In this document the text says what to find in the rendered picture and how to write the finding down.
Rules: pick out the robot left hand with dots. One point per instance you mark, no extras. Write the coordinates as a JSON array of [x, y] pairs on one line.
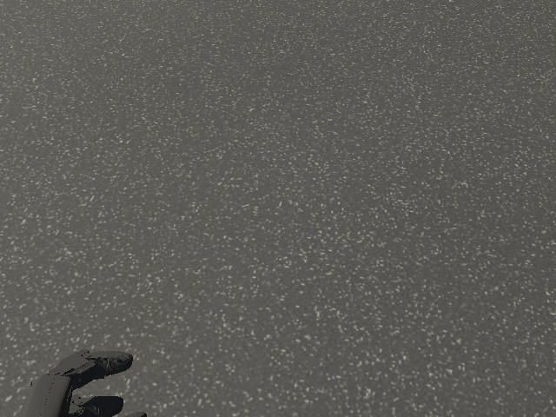
[[51, 393]]

